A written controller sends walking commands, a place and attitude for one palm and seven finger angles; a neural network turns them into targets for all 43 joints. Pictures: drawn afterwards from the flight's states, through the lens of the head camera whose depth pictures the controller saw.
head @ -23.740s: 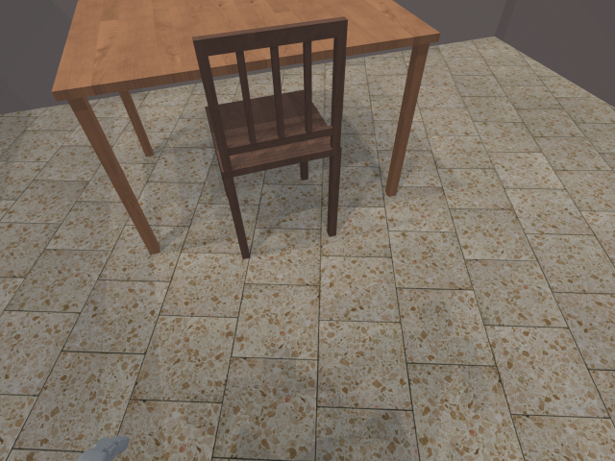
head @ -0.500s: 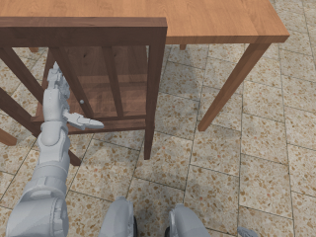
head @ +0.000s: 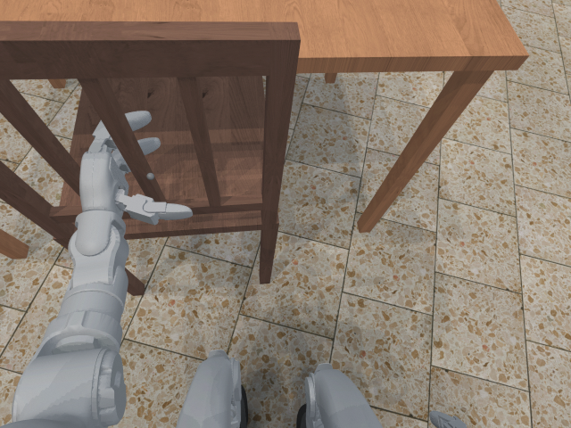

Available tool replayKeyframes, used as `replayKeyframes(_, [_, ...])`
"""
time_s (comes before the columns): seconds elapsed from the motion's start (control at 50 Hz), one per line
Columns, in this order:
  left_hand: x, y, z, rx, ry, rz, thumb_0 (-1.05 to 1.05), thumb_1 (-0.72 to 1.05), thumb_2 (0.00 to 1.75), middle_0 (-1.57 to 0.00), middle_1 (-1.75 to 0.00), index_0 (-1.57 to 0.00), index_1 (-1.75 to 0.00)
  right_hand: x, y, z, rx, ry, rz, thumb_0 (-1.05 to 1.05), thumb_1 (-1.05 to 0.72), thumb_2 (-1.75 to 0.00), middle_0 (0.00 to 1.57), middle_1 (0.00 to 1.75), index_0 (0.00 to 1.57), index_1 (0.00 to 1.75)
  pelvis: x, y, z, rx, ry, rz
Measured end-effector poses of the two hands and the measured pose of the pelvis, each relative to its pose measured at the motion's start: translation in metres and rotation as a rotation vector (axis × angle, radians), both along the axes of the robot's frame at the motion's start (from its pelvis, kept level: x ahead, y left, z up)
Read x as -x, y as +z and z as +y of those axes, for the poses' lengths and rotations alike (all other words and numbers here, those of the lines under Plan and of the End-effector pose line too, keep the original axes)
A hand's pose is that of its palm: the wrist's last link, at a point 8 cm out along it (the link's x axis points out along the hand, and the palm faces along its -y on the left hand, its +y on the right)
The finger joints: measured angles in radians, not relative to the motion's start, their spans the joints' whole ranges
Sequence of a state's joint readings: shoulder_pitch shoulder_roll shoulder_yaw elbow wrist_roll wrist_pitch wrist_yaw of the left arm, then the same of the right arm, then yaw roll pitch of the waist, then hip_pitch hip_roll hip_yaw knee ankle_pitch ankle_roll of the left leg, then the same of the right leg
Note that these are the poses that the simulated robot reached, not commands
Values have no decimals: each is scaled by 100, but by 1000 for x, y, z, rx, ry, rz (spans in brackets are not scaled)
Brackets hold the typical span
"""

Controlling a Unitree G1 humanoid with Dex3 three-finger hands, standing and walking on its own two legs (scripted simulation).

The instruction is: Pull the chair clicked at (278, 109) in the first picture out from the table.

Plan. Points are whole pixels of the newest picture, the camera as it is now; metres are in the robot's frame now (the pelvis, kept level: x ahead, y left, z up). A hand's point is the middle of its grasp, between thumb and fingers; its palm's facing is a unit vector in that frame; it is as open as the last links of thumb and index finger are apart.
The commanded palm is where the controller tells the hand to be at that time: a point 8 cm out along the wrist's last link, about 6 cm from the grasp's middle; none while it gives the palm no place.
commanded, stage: hook a spindle and tug to test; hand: left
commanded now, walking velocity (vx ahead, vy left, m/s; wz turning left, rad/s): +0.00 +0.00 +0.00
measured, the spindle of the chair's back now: (133, 155) +0.47 +0.20 +0.04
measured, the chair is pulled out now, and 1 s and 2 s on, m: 0.00 0.01 0.11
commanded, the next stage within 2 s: step backward, pulling the chair out in 1.04 s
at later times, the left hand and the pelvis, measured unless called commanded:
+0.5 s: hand (153, 181) +0.44 +0.18 +0.03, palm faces +0.09 -1.00 -0.03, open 5.1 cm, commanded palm +0.40 +0.22 +0.03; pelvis +0.00 +0.00 +0.00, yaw +0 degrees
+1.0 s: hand (153, 191) +0.42 +0.17 +0.03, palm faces +0.10 -0.99 -0.03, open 5.3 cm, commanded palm +0.38 +0.21 +0.03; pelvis +0.03 +0.00 +0.01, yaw -1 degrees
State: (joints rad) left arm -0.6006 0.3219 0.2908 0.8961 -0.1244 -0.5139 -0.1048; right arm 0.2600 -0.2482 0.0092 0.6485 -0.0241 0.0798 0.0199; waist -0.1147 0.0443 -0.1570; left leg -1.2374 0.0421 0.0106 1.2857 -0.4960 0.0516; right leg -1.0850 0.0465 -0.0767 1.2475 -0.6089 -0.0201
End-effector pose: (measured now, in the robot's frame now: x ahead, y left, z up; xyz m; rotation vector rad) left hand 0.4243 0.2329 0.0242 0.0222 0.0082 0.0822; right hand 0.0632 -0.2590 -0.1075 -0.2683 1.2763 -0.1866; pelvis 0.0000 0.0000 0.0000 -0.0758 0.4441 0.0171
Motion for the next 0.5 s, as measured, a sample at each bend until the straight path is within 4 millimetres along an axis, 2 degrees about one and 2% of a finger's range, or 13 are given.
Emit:
replayKeyframes(0.12, [-5,-4,-2,1,13,15,-1,-16,45,-42,-119,-41,-119,2,0,0,1,-9,-1,1,-90,-90,20,30,20,30,-1,-1,-1,-3,-6,6])
replayKeyframes(0.22, [-2,3,-1,-13,15,-15,-1,10,55,-47,-135,-46,-134,2,1,0,-9,-17,-1,1,-90,-90,20,30,20,30,-3,1,-1,-6,-11,4])
replayKeyframes(0.42, [8,2,-1,-3,22,11,0,63,78,-47,-142,-49,-144,-6,3,1,-18,-6,-26,1,-90,-90,20,30,20,30,-3,4,-2,-8,-6,-9])
replayKeyframes(0.5, [10,3,-6,-5,11,1,1,73,83,-46,-142,-46,-144,-9,5,-1,-16,-5,-42,1,-90,-90,20,30,20,30,-3,4,-2,-9,-9,-11])
